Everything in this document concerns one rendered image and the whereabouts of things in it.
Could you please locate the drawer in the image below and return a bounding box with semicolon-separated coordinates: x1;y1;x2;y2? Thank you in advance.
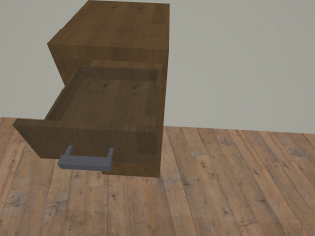
13;65;161;165

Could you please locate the handle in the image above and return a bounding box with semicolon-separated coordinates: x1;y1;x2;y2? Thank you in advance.
57;145;114;172

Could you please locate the cabinet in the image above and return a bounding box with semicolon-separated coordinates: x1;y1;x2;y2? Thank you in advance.
47;0;170;178

